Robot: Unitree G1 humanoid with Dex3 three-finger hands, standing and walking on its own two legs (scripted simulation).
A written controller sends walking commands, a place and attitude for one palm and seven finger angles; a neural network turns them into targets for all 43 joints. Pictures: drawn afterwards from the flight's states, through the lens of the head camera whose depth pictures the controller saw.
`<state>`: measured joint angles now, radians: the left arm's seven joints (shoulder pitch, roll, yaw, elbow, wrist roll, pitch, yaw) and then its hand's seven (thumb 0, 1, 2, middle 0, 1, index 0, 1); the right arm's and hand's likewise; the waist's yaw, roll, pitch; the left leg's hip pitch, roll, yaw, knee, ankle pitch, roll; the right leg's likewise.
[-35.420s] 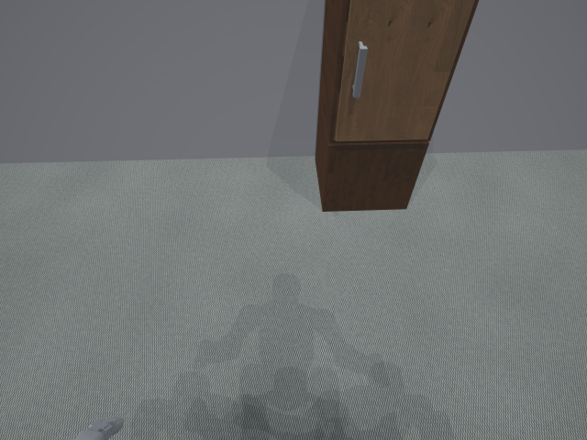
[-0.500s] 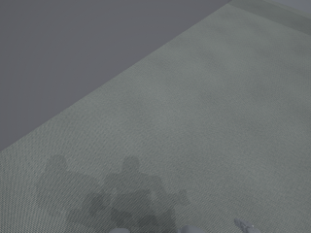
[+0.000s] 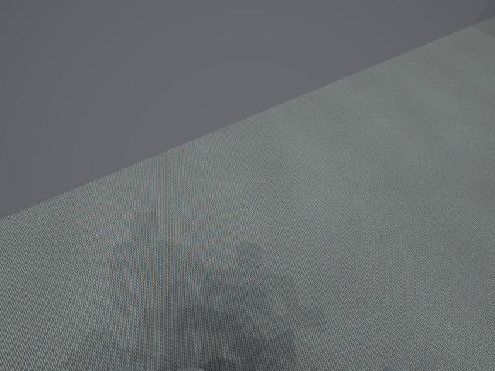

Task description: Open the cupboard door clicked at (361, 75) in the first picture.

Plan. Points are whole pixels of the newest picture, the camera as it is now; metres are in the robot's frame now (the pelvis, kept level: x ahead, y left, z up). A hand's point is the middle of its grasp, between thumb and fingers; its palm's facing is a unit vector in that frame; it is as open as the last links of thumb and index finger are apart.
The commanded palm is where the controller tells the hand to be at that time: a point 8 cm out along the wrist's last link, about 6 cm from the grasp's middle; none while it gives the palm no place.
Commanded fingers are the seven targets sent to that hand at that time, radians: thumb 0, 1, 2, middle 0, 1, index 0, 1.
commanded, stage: turn to face it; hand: left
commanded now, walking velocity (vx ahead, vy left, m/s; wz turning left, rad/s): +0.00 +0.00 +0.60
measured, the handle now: out of the picture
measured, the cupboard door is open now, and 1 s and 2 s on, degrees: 52 52 52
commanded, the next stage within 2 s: none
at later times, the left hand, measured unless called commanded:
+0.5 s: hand out of the picture +0.04 +0.17 -0.14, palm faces +0.30 -0.92 -0.26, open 7.4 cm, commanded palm none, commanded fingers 0.00 0.90 0.90 -0.20 -0.30 -0.20 -0.30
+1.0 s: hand out of the picture +0.01 +0.17 -0.14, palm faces +0.58 -0.76 -0.30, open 7.3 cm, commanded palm none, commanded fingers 0.00 0.90 0.90 -0.20 -0.30 -0.20 -0.30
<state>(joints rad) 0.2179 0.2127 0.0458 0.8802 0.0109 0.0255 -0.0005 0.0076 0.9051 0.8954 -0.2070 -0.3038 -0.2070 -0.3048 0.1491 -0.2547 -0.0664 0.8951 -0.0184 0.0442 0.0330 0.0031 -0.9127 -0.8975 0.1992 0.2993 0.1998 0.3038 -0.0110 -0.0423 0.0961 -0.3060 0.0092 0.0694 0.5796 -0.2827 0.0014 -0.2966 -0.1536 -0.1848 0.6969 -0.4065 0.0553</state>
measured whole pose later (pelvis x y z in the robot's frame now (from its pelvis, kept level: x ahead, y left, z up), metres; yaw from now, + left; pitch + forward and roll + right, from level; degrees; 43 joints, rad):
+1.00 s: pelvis +0.04 -0.08 +0.00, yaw +36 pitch +1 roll +0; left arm 0.15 0.24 0.06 0.86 0.02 0.02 0.01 0.01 0.91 0.90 -0.20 -0.30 -0.20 -0.30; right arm 0.17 -0.26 -0.08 0.92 -0.02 0.07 0.01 0.00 -0.91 -0.90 0.20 0.30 0.20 0.30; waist -0.01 0.03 0.09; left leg -0.43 -0.03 -0.11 0.86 -0.47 -0.03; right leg -0.29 -0.05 -0.05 0.60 -0.31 0.01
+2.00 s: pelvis +0.09 -0.07 +0.00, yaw +73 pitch +0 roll +1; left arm 0.22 0.25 0.06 0.91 0.01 0.06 0.01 0.01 0.91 0.90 -0.21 -0.30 -0.21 -0.30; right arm 0.13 -0.24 -0.06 0.89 -0.03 0.03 0.02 0.00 -0.91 -0.90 0.20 0.30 0.20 0.30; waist 0.01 -0.07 0.10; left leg -0.34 -0.01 0.05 0.64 -0.30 0.03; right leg -0.37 -0.13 -0.09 0.95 -0.54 0.07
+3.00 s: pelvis +0.13 +0.05 +0.00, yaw +89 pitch +0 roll +2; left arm 0.12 0.20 0.05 0.96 0.02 -0.01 -0.03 0.01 0.91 0.90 -0.20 -0.30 -0.20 -0.30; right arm 0.41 -0.16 -0.01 1.10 -0.03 -0.03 -0.01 0.00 -0.91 -0.90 0.20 0.30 0.20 0.30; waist -0.02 0.01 0.05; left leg -0.04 -0.05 0.02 0.45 -0.41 0.03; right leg -0.36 -0.06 -0.10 0.59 -0.26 0.00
